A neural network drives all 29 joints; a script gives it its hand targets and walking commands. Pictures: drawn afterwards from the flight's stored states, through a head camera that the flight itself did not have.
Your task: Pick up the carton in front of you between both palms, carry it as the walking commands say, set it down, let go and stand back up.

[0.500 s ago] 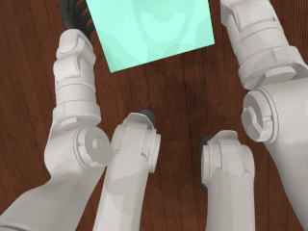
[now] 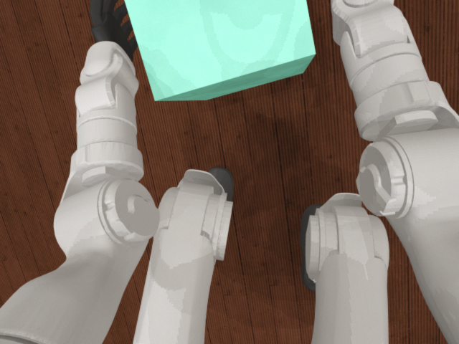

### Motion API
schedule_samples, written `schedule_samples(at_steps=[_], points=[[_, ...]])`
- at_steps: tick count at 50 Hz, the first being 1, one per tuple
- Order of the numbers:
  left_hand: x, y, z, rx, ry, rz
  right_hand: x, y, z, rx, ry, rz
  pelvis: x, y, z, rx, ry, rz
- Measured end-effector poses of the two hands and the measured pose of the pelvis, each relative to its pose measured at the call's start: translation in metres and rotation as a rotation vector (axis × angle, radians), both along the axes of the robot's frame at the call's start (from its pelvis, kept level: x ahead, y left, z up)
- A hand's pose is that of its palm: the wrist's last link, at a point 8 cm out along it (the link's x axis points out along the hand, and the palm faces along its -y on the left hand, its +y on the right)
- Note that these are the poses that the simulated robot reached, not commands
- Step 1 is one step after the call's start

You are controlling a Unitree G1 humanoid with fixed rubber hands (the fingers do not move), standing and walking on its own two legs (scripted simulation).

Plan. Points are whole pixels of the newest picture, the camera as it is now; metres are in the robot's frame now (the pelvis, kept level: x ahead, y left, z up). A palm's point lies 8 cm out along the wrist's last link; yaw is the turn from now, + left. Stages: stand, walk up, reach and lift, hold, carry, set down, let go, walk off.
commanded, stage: set down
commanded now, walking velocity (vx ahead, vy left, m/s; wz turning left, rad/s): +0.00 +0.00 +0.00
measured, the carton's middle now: (229, 21) +0.54 +0.10 -0.26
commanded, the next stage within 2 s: let go in 1.46 s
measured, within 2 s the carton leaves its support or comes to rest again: neither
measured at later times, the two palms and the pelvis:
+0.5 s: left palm (97, 64) +0.46 +0.28 -0.17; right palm out of the picture +0.58 -0.09 -0.18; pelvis -0.03 +0.01 -0.01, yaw +0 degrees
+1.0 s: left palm out of the picture +0.46 +0.27 -0.02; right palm out of the picture +0.60 -0.09 -0.02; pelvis -0.02 +0.02 +0.09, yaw +0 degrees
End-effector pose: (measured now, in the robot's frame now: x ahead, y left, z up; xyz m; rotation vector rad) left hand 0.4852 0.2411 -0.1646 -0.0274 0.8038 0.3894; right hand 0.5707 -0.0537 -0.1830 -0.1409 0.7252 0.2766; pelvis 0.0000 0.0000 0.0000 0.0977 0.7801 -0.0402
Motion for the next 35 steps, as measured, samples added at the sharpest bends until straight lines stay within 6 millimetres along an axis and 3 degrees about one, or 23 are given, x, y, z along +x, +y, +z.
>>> schedule_samples(at_steps=[8, 12, 17, 20, 28, 35], points=[[-0.002, 0.000, -0.001, 0.000, -0.015, 0.007, 0.001, -0.001, -0.001, -0.003, -0.020, 0.028, -0.002, 0.000, -0.004, 0.006, -0.014, -0.004], [-0.014, 0.000, -0.012, 0.001, 0.017, 0.002, -0.002, -0.006, -0.008, -0.030, -0.027, 0.032, -0.006, 0.002, -0.005, 0.010, -0.035, -0.005], [-0.036, 0.024, -0.020, 0.046, 0.029, 0.061, -0.009, -0.034, -0.026, -0.081, -0.008, -0.020, -0.014, 0.005, -0.006, 0.015, -0.058, -0.003], [-0.038, 0.035, -0.019, 0.045, -0.001, 0.073, -0.007, -0.043, -0.023, -0.090, -0.028, -0.029, -0.020, 0.006, -0.007, 0.008, -0.071, -0.001], [-0.020, 0.029, 0.005, 0.010, -0.105, 0.067, 0.014, -0.029, 0.025, -0.076, -0.115, -0.019, -0.030, 0.013, -0.007, -0.014, -0.113, 0.010], [-0.024, 0.028, 0.052, -0.003, -0.145, 0.098, 0.023, -0.019, 0.082, -0.098, -0.108, -0.029, -0.029, 0.014, 0.020, -0.035, -0.108, 0.031]])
